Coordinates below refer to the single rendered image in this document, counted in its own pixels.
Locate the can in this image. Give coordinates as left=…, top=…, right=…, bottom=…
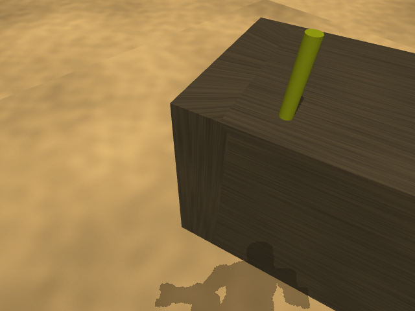
left=279, top=29, right=324, bottom=121

